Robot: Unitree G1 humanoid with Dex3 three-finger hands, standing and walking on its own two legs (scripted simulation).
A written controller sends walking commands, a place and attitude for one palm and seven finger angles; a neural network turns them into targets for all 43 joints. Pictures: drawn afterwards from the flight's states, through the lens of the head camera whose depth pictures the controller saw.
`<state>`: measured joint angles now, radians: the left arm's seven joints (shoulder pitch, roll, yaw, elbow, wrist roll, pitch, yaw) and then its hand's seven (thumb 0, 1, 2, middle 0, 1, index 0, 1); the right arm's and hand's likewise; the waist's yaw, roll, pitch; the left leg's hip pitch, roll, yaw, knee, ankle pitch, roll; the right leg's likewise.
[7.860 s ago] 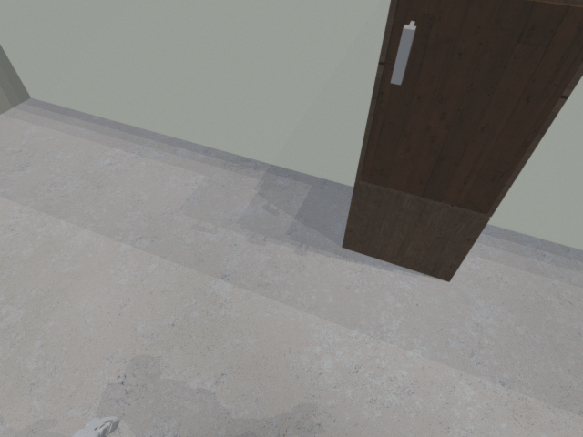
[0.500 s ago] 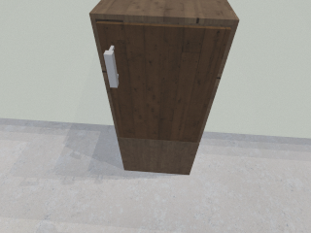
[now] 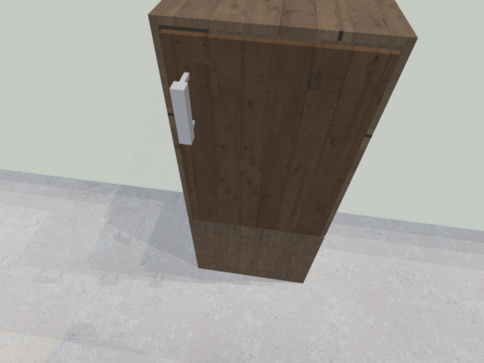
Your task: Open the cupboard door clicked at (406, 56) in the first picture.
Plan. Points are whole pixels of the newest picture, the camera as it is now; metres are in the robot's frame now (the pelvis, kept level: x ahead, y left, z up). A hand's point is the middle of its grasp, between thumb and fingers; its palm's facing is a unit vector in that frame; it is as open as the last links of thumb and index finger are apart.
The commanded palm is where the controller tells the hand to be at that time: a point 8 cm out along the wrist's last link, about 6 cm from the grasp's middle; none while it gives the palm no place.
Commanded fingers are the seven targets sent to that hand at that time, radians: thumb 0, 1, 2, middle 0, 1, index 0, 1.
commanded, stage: come to a stop and stand still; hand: left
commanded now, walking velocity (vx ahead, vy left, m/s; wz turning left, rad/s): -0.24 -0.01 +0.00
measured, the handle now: (186, 108) +0.55 +0.17 +0.12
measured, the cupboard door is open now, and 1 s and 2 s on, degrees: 0 0 0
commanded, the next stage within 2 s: look again from close up in 0.98 s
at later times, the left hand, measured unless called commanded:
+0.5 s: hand out of the picture +0.07 +0.17 -0.17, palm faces +0.00 -0.97 -0.23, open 7.4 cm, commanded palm none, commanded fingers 0.00 0.90 0.90 -0.20 -0.30 -0.20 -0.30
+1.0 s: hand out of the picture -0.04 +0.15 -0.17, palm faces +0.01 -0.99 -0.15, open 7.4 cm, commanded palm none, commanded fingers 0.00 0.90 0.90 -0.20 -0.30 -0.20 -0.30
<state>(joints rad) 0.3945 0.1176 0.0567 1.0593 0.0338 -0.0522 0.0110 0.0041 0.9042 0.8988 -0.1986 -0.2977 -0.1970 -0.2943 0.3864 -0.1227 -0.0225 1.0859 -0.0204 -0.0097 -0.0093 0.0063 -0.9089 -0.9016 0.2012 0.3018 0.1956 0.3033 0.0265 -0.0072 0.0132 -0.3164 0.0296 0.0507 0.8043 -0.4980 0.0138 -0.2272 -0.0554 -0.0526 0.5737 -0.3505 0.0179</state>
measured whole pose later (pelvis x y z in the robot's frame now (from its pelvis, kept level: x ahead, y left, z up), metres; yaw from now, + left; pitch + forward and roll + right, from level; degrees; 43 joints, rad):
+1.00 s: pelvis -0.02 -0.01 +0.01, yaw -2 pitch -1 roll +0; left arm 0.34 0.14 0.01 1.11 0.02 0.01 0.02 0.01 0.91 0.90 -0.20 -0.30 -0.20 -0.29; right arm 0.34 -0.10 0.01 1.12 -0.02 0.00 -0.02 0.00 -0.91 -0.90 0.20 0.30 0.20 0.30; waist 0.01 -0.02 0.02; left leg -0.22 0.01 0.05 0.41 -0.18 0.01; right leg -0.23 -0.01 -0.07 0.42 -0.19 -0.02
